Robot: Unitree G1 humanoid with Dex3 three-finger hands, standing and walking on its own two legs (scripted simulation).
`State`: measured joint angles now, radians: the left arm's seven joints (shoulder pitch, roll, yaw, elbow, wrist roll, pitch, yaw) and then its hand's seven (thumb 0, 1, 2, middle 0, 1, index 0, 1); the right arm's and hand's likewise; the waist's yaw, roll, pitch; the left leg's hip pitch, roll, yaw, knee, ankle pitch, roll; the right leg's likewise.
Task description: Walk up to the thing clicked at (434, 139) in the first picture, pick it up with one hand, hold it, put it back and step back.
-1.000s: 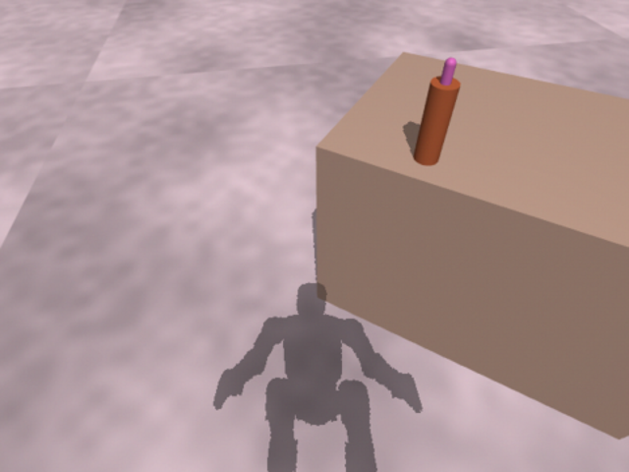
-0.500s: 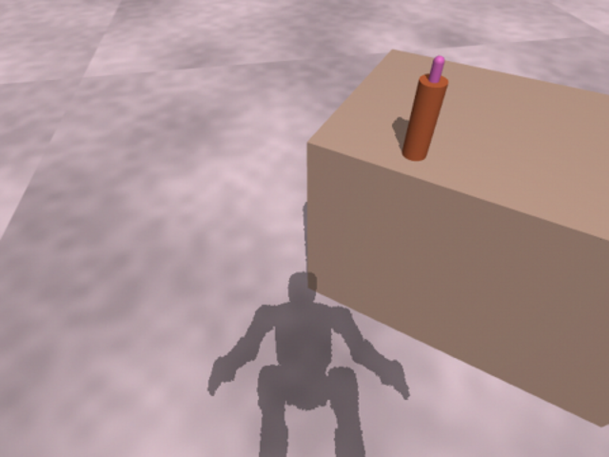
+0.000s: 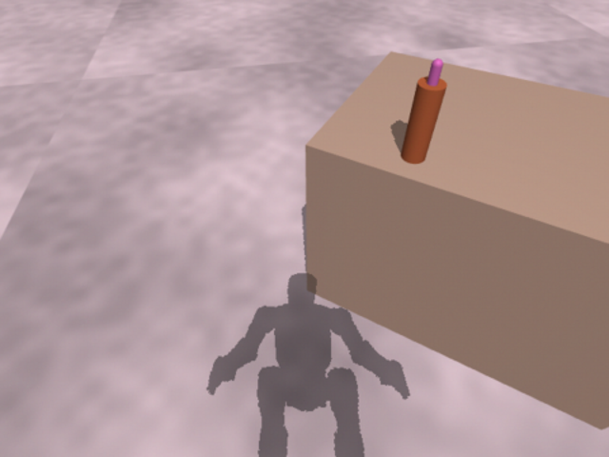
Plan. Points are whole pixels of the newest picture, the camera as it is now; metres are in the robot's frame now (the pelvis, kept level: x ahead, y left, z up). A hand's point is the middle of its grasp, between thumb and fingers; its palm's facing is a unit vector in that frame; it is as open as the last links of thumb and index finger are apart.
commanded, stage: stand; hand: left
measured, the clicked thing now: (424, 113) +0.78 -0.22 +0.04
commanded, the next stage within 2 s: walk up in 0.12 s
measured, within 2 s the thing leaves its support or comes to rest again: neither
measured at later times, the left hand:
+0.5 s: hand (195, 447) +0.16 +0.19 -0.16, palm faces -0.21 -0.88 -0.41, open 7.4 cm
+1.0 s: hand (287, 316) +0.38 +0.07 -0.16, palm faces -0.42 -0.84 -0.34, open 7.4 cm
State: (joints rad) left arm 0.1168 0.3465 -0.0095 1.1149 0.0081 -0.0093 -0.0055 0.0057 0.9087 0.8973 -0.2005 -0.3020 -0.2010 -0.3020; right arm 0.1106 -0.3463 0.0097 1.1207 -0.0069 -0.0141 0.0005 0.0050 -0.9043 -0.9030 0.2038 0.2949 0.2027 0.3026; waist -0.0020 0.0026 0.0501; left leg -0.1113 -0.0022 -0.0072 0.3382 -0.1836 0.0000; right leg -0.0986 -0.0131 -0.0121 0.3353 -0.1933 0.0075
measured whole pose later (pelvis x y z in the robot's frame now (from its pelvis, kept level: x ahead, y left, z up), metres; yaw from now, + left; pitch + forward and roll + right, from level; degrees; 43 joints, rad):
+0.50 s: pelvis +0.05 -0.09 -0.04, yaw -13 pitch -4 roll +0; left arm 0.28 0.44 0.11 0.93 0.04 0.02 -0.11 0.01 0.91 0.90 -0.20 -0.30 -0.20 -0.30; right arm 0.23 -0.49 -0.11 0.97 -0.05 -0.03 0.00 0.01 -0.90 -0.90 0.20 0.30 0.20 0.30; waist 0.00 0.05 0.09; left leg -0.14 0.20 0.09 0.80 -0.53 0.01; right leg -0.39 -0.06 -0.05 0.76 -0.29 0.01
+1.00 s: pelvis +0.21 -0.16 -0.02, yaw -22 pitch -4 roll +1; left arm 0.31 0.44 0.06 0.85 0.01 -0.02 -0.05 0.01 0.91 0.90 -0.20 -0.30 -0.20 -0.30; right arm 0.37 -0.39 -0.05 0.85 -0.02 -0.10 0.02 0.01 -0.90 -0.90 0.21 0.30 0.21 0.30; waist -0.04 -0.07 0.07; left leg -0.20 0.05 0.12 0.56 -0.30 0.01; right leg -0.47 0.01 0.07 1.07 -0.36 -0.03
